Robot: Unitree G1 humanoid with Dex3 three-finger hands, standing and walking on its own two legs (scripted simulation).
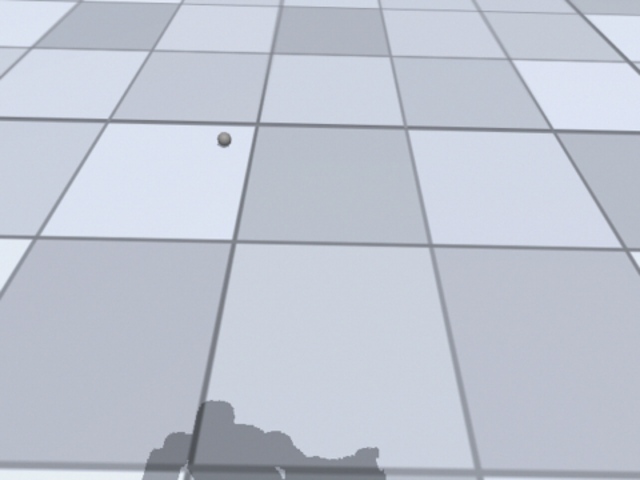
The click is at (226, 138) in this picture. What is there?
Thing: free ball
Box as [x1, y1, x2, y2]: [218, 132, 230, 145]
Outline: 222,132 218,135 218,141 222,145 226,145 230,142 230,136 227,133
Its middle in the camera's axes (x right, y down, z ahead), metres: -0.50 -0.51 +1.98
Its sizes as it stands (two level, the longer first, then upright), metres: 0.068 0.068 0.068
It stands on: the floor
